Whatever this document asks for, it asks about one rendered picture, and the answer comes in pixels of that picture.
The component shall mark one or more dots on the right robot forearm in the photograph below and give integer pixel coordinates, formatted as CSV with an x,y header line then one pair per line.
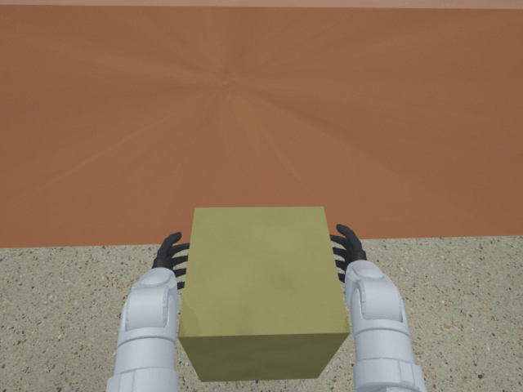
x,y
383,351

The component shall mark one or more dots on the left robot hand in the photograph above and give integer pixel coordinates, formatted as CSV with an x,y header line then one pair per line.
x,y
167,251

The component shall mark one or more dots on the carton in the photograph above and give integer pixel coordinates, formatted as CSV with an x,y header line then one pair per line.
x,y
262,298

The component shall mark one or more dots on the left robot forearm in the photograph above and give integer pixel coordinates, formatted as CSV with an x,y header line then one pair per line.
x,y
147,336

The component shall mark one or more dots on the right robot hand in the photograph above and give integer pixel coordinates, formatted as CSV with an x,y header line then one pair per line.
x,y
352,244

